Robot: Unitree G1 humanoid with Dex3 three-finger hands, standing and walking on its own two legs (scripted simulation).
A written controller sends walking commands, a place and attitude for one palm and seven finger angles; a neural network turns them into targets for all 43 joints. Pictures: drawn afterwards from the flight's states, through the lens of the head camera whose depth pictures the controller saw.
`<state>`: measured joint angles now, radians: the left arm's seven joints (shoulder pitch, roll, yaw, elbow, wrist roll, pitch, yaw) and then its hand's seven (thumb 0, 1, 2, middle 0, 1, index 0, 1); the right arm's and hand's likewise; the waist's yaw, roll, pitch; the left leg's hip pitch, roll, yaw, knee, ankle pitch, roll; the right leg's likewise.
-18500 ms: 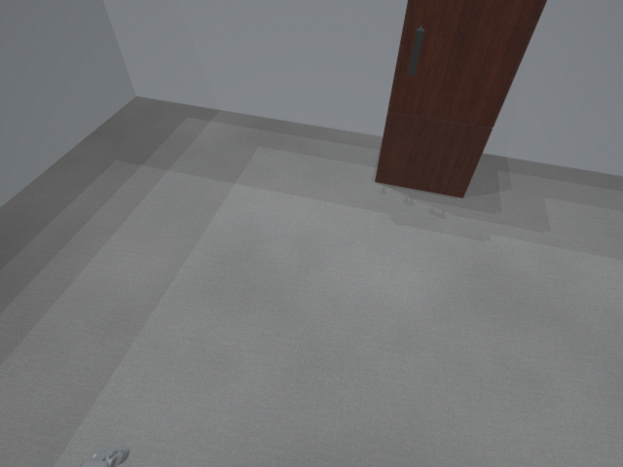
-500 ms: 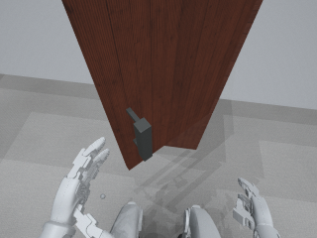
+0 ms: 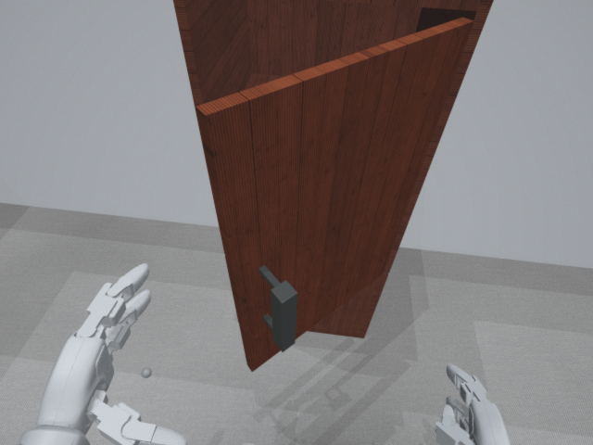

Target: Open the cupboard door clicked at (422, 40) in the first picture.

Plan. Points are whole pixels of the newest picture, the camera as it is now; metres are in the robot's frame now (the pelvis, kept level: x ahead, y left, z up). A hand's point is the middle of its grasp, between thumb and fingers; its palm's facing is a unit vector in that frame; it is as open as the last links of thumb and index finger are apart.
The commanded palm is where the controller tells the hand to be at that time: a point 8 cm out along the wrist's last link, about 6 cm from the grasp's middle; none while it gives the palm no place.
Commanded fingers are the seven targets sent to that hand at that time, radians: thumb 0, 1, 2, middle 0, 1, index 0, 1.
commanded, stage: draw the hand back to the body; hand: left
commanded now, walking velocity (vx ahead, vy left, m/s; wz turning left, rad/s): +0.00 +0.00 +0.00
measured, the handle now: (275, 308) +0.33 +0.06 -0.02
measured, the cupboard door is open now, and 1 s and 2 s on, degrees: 45 45 45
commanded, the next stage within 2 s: step back with the hand held close in 1.00 s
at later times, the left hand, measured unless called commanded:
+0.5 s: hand (45, 290) +0.21 +0.24 +0.20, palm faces +0.40 -0.82 -0.41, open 10.5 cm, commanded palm +0.16 +0.29 +0.22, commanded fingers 0.00 0.73 0.82 -0.19 -0.30 -0.19 -0.30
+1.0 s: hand (25, 273) +0.21 +0.25 +0.23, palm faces +0.45 -0.80 -0.40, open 7.5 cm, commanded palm +0.16 +0.28 +0.24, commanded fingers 0.00 0.90 0.90 -0.20 -0.30 -0.20 -0.30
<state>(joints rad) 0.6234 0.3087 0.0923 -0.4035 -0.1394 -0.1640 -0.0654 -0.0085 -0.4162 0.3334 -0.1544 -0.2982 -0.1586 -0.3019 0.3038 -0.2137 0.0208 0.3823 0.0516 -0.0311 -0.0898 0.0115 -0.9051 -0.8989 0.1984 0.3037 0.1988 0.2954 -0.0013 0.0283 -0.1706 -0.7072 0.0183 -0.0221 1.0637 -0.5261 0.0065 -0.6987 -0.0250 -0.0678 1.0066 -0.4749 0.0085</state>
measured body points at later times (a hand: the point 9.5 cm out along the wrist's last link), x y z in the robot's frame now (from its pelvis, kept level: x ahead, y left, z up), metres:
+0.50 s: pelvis +0.03 +0.00 +0.06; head +0.01 -0.02 +0.50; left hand +0.19 +0.29 +0.22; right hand +0.22 -0.21 -0.02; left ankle +0.00 +0.11 -0.67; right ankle +0.02 -0.13 -0.67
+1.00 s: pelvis +0.03 -0.01 +0.07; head +0.00 -0.03 +0.52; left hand +0.18 +0.29 +0.25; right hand +0.21 -0.23 -0.01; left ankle +0.00 +0.11 -0.67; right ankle +0.02 -0.13 -0.67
